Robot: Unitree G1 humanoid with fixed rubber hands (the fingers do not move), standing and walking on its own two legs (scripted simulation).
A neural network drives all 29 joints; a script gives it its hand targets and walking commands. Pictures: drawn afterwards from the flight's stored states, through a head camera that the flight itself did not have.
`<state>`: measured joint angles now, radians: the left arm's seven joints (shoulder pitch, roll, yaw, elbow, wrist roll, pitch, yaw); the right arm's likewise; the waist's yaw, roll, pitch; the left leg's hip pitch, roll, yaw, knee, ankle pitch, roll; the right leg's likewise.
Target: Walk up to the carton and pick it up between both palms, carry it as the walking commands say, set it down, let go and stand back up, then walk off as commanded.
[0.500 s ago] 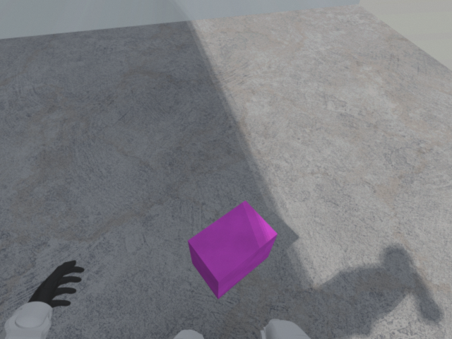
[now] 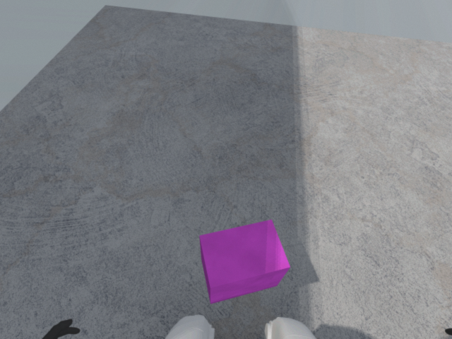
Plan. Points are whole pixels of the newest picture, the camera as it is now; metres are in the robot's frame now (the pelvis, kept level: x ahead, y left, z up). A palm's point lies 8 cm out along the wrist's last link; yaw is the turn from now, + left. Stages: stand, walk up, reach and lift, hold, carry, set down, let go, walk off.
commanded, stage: walk up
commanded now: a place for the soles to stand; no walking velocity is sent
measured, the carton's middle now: (240, 262) +0.44 -0.01 -0.62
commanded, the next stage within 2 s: none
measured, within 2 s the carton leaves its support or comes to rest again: neither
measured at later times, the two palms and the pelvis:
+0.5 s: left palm out of the picture +0.05 +0.19 -0.09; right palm out of the picture +0.24 -0.48 -0.08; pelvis +0.06 -0.17 -0.01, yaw +16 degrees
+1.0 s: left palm out of the picture +0.02 +0.17 -0.08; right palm out of the picture +0.33 -0.43 -0.08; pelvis +0.09 -0.17 +0.00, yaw +24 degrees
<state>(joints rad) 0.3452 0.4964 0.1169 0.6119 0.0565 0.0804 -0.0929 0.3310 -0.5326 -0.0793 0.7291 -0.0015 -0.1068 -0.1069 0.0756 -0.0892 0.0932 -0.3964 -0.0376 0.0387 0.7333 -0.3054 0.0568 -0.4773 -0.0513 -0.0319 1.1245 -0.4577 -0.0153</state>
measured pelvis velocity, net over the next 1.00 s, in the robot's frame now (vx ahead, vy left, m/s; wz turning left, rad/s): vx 0.09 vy -0.17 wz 0.42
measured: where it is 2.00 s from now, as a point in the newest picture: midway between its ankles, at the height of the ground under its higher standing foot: outside the picture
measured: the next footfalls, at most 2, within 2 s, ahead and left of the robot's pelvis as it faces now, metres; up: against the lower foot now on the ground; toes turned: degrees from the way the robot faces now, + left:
right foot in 0.26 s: +0.20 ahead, -0.29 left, +0.00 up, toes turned +19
left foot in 0.48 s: +0.06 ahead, -0.02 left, +0.00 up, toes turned +14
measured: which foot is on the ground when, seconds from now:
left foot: down 0.00-0.26, up 0.28-0.46, down 0.48-1.00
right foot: up 0.00-0.24, down 0.26-1.00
